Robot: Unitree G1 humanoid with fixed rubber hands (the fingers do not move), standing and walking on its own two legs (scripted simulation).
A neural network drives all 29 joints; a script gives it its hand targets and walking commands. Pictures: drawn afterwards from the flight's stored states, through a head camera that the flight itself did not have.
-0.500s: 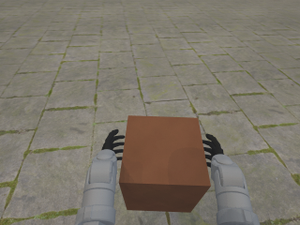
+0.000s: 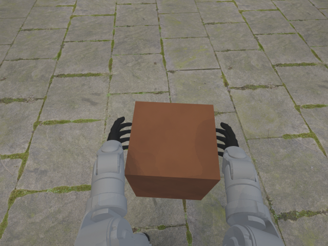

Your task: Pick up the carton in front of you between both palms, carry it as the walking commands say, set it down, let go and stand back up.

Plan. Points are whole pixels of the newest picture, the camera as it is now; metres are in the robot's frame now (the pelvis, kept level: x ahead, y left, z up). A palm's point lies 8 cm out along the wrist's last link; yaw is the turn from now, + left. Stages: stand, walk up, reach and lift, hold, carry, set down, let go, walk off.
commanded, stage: set down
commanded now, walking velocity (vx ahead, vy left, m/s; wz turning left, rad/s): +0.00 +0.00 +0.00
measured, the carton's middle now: (171, 155) +0.36 +0.03 -0.08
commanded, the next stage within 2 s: none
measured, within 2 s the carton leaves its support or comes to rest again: neither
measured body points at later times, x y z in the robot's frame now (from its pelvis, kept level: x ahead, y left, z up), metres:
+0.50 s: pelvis -0.04 +0.01 -0.11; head +0.21 +0.03 +0.27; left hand +0.39 +0.19 -0.19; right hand +0.43 -0.11 -0.19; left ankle +0.07 +0.15 -0.73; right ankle -0.01 -0.12 -0.73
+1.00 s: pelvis -0.07 +0.01 -0.23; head +0.25 +0.02 +0.09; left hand +0.41 +0.20 -0.34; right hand +0.48 -0.09 -0.34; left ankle +0.07 +0.15 -0.73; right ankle -0.01 -0.12 -0.73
